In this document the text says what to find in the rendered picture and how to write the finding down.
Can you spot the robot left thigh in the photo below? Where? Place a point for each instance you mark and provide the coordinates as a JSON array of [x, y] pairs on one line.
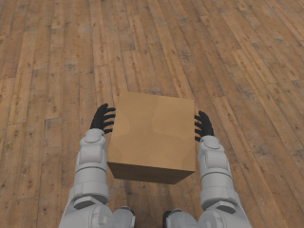
[[123, 218]]

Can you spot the right robot hand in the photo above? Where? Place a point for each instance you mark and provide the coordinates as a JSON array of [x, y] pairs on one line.
[[205, 126]]

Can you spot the right robot upper arm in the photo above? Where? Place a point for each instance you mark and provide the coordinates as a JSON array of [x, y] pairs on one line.
[[215, 218]]

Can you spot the carton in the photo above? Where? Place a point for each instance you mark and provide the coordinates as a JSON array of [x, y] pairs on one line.
[[153, 138]]

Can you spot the left robot hand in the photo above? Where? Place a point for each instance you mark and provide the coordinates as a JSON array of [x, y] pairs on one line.
[[100, 117]]

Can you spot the left robot forearm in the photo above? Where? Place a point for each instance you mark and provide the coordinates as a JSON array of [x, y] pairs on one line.
[[89, 186]]

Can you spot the left robot upper arm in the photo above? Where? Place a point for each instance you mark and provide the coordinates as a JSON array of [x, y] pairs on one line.
[[94, 216]]

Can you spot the right robot shin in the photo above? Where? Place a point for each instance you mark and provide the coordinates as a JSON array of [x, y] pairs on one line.
[[176, 210]]

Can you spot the right robot forearm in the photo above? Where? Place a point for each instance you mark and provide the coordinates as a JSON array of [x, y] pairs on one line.
[[217, 189]]

